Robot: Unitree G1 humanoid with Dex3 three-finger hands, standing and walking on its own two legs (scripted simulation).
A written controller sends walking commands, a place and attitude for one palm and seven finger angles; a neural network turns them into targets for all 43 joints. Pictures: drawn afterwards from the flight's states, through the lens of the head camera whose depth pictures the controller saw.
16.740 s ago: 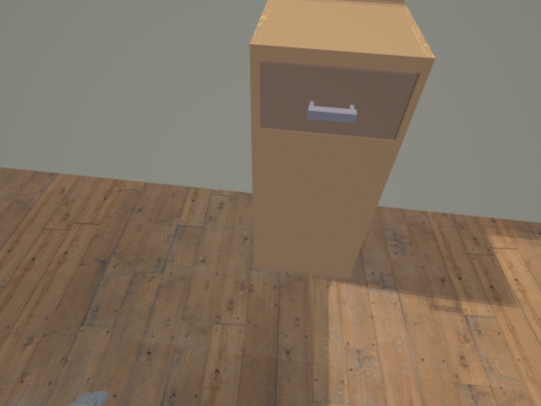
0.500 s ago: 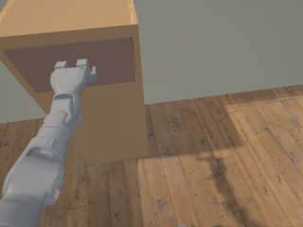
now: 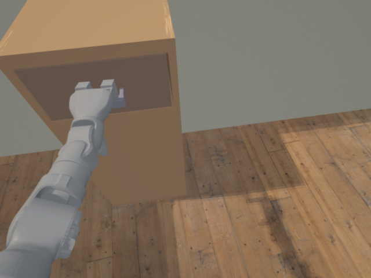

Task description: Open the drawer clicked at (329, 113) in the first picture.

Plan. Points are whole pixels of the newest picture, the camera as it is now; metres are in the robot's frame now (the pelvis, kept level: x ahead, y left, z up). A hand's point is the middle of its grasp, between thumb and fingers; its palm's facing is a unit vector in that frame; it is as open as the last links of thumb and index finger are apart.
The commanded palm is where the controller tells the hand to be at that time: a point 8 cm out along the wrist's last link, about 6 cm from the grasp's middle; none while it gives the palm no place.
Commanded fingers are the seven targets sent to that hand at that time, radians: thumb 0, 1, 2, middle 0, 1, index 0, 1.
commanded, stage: lift the fingers back up to retry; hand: left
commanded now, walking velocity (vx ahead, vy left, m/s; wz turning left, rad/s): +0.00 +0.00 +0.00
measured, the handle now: (102, 98) +0.55 +0.22 +0.06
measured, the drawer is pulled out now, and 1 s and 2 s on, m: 0.00 0.00 0.00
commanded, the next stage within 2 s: re-aim the fingers above the handle in 0.50 s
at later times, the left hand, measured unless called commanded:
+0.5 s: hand (92, 108) +0.46 +0.21 +0.11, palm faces -0.04 +0.00 -1.00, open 13.8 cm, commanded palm +0.43 +0.21 +0.17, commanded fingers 0.00 -0.50 0.30 -0.30 -1.20 -0.30 -1.20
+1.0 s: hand (98, 110) +0.46 +0.20 +0.11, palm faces -0.05 +0.00 -1.00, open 13.8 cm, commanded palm +0.44 +0.21 +0.17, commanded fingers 0.00 -0.50 0.30 -0.30 -1.20 -0.30 -1.20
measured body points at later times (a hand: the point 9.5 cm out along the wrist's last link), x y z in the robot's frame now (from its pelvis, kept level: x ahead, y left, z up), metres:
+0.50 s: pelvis +0.02 -0.01 +0.01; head +0.06 -0.03 +0.46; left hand +0.45 +0.21 +0.17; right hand +0.17 -0.26 -0.12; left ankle -0.04 +0.10 -0.73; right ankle +0.03 -0.11 -0.73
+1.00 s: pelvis +0.02 -0.01 +0.01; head +0.06 -0.03 +0.46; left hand +0.46 +0.20 +0.16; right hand +0.12 -0.26 -0.13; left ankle -0.04 +0.10 -0.73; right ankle +0.03 -0.11 -0.73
